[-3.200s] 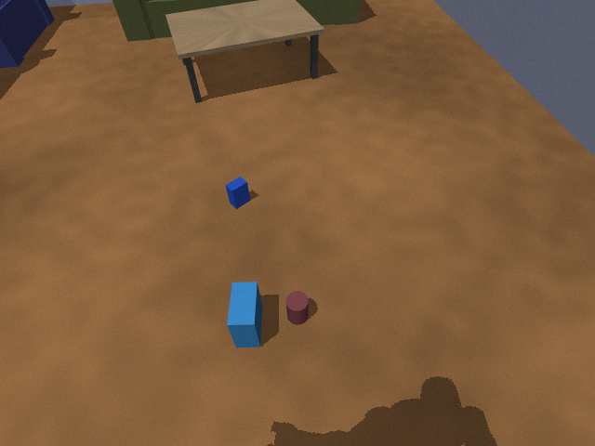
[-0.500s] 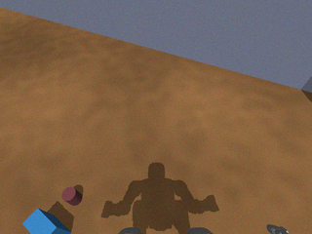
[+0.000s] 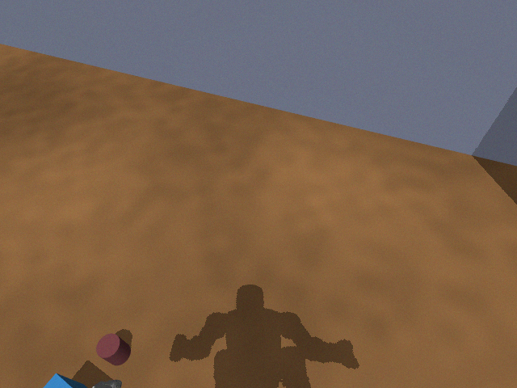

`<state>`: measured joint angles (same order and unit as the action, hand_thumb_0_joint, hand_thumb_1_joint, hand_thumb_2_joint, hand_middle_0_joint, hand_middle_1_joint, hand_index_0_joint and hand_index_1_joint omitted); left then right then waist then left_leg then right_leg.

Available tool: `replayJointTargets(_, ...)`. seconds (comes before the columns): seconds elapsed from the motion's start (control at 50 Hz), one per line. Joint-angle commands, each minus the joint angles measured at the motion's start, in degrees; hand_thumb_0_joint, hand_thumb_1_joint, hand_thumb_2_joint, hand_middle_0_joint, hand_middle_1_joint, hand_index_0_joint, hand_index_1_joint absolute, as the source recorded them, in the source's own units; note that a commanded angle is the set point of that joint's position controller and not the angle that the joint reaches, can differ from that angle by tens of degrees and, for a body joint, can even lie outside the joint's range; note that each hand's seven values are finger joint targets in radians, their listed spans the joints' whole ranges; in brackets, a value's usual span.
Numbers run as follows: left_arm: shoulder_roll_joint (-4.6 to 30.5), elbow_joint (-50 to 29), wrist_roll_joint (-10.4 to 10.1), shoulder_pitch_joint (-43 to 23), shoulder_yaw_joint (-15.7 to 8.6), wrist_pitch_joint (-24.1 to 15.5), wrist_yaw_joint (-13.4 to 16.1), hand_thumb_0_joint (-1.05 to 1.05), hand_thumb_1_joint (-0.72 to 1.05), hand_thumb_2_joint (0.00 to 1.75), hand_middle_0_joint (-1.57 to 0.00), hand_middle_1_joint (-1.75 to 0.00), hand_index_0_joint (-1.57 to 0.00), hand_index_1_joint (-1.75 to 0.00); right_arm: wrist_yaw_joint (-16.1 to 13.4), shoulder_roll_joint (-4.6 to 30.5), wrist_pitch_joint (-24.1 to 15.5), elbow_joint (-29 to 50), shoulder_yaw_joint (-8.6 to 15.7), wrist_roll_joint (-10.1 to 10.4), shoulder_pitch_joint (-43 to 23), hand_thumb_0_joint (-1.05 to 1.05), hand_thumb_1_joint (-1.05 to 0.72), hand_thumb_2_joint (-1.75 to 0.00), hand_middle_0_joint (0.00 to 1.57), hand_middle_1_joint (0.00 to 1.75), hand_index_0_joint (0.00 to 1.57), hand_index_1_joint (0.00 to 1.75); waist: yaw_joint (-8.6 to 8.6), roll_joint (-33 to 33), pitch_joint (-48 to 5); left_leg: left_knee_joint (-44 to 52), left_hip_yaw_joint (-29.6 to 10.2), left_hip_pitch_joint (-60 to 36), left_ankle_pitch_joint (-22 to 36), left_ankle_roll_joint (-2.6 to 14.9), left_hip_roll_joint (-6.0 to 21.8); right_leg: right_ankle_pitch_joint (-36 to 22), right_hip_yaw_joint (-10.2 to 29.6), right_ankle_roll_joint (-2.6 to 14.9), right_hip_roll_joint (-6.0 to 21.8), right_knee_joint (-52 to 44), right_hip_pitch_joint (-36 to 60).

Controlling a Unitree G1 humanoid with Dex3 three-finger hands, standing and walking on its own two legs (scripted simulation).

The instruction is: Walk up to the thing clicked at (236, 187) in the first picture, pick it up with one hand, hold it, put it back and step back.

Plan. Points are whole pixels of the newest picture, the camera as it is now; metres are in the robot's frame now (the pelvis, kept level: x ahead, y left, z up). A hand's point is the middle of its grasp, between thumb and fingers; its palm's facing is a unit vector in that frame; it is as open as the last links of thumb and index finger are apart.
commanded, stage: stand
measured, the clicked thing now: out of the picture +0.46 +1.21 -0.71
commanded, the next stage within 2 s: none
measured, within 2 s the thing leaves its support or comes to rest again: neither
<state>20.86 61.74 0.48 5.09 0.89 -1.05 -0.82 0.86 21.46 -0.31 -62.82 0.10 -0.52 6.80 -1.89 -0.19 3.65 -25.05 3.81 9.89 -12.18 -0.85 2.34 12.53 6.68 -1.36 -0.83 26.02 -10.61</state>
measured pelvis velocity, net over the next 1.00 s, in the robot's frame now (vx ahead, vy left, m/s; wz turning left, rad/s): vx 0.02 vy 0.01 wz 0.05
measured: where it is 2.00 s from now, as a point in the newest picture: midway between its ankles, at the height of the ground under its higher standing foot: outside the picture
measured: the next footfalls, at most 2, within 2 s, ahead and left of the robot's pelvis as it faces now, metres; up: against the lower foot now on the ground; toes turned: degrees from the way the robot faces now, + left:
none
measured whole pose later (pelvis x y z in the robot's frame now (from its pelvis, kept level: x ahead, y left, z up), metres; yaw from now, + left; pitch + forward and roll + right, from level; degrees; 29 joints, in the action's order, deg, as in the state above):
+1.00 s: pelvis +0.02 +0.01 +0.01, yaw +3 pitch -2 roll +0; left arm 20.1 64.7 0.7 5.8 0.4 -0.8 -0.3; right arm 0.6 20.1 -0.3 -65.4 0.4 -0.7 4.8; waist -0.9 -0.4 2.7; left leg -19.6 1.3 7.2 -10.1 -0.3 0.9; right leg 10.4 4.0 -2.0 0.8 18.4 -5.8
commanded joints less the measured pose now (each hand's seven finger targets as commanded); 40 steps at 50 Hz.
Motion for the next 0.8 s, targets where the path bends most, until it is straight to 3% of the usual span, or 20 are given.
replayJointTargets(0.0, 12.09, -1.38, -0.41, -2.48, -2.92, -1.4, 0.94, 0.0, 0.9, 0.9, -0.2, -0.3, -0.2, -0.3, -0.63, 11.63, -2.12, 2.12, 2.67, 0.28, -4.13, 0.0, -0.9, -0.9, 0.2, 0.3, 0.2, 0.3, 1.14, 0.31, -5.74, 7.74, -7.44, -3.95, 3.99, 2.33, 5.87, -10.37, 3.94, 2.67, 6.12, -6.48, 1.12)
replayJointTargets(0.02, 12.1, -1.16, -0.48, -2.62, -2.94, -1.47, 1.0, 0.0, 0.9, 0.9, -0.2, -0.3, -0.2, -0.3, -0.63, 11.59, -2.21, 1.83, 2.67, 0.19, -4.05, 0.0, -0.9, -0.9, 0.2, 0.3, 0.2, 0.3, 1.23, 0.44, -6.29, 7.67, -7.15, -4.26, 5.75, 2.21, 5.85, -11.67, 3.63, 2.63, 6.34, -6.46, 1.95)
replayJointTargets(0.18, 12.09, 0.34, -0.21, -2.77, -2.96, -1.47, 1.3, 0.0, 0.9, 0.9, -0.2, -0.3, -0.2, -0.3, -0.72, 11.06, -1.7, 0.39, 2.75, 0.17, -4.89, 0.0, -0.9, -0.9, 0.2, 0.3, 0.2, 0.3, 0.81, 0.29, -5.08, 8.58, -7.03, -5.43, 3.63, 1.95, 5.58, -10.07, 3.18, 2.16, 6.69, -9.31, 0.67)
replayJointTargets(0.26, 12.1, 0.74, -0.11, -2.37, -3.03, -1.16, 1.27, 0.0, 0.9, 0.9, -0.2, -0.3, -0.2, -0.3, -0.68, 11.05, -1.46, 0.13, 2.83, 0.07, -5.26, 0.0, -0.9, -0.9, 0.2, 0.3, 0.2, 0.3, 0.9, 0.57, -3.69, 9.86, -7.57, -4.84, -1.08, 1.83, 5.64, -4.72, 3.1, 2.43, 6.36, -10.33, -0.89)
replayJointTargets(0.38, 11.85, 0.87, -0.02, -1.52, -3.1, -1.27, 1.21, 0.0, 0.9, 0.9, -0.2, -0.3, -0.2, -0.3, -0.61, 10.98, -1.52, 0.12, 2.88, -0.01, -5.11, 0.0, -0.9, -0.9, 0.2, 0.3, 0.2, 0.3, 1.0, 0.78, -3.59, 10.46, -8.11, -3.36, -2.37, 2.03, 5.65, -3.87, 2.56, 2.31, 6.49, -10.56, -0.18)
replayJointTargets(0.42, 11.56, 0.86, 0.05, -1.33, -3.03, -1.3, 1.25, 0.0, 0.9, 0.9, -0.2, -0.3, -0.2, -0.3, -0.65, 11.04, -1.55, 0.22, 2.96, 0.1, -5.13, 0.0, -0.9, -0.9, 0.2, 0.3, 0.2, 0.3, 0.97, 0.19, -4.24, 9.82, -8.04, -4.23, 0.48, 2.14, 5.67, -6.11, 2.59, 2.33, 6.84, -10.39, 0.23)
replayJointTargets(0.48, 11.35, 0.85, 0.01, -0.63, -2.94, -1.25, 1.21, 0.0, 0.9, 0.9, -0.2, -0.3, -0.2, -0.3, -0.63, 10.93, -1.57, 0.12, 2.85, 0.07, -4.85, 0.0, -0.9, -0.9, 0.2, 0.3, 0.2, 0.3, 1.1, 0.41, -3.72, 10.27, -8.24, -3.5, -1.19, 2.02, 5.43, -4.95, 2.17, 2.21, 6.71, -10.59, 0.15)
replayJointTargets(0.6, 11.47, 0.77, -0.12, -0.48, -2.94, -1.16, 1.28, 0.0, 0.9, 0.9, -0.2, -0.3, -0.2, -0.3, -0.66, 11.22, -1.53, 0.02, 2.84, 0.02, -4.56, 0.0, -0.9, -0.9, 0.2, 0.3, 0.2, 0.3, 1.13, 0.89, -4.37, 9.66, -8.16, -3.77, 2.18, 2.11, 5.25, -7.15, 1.89, 2.31, 7.08, -10.34, 1.29)
replayJointTargets(0.74, 11.4, 0.33, -0.23, -0.61, -2.96, -1.22, 1.53, 0.0, 0.9, 0.9, -0.2, -0.3, -0.2, -0.3, -0.84, 11.11, -1.59, 0.19, 2.82, 0.28, -4.43, 0.0, -0.9, -0.9, 0.2, 0.3, 0.2, 0.3, 1.19, 0.3, -6.5, 7.79, -7.77, -6.02, 12.03, 2.15, 5.54, -14.17, 1.02, 2.05, 7.5, -9.16, 3.72)
replayJointTargets(0.78, 11.53, 0.37, -0.19, -0.73, -2.95, -0.95, 1.53, 0.0, 0.9, 0.9, -0.2, -0.3, -0.2, -0.3, -0.92, 10.94, -1.39, 0.2, 2.84, 0.2, -4.55, 0.0, -0.9, -0.9, 0.2, 0.3, 0.2, 0.3, 1.16, 0.16, -5.88, 8.41, -7.68, -5.36, 9.08, 1.96, 5.37, -11.22, 0.76, 2.1, 7.18, -9.54, 3.07)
